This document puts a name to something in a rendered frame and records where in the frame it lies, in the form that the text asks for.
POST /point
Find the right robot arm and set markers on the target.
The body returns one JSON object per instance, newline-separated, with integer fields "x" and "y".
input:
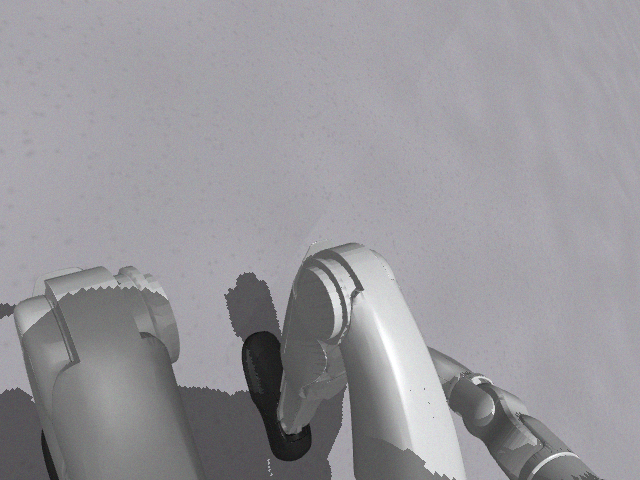
{"x": 523, "y": 447}

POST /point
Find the right robot hand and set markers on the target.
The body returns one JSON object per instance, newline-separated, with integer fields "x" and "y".
{"x": 449, "y": 371}

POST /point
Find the right robot foot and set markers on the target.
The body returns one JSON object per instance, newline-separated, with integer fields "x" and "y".
{"x": 263, "y": 370}

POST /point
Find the left robot foot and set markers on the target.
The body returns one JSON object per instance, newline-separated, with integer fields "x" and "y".
{"x": 48, "y": 459}

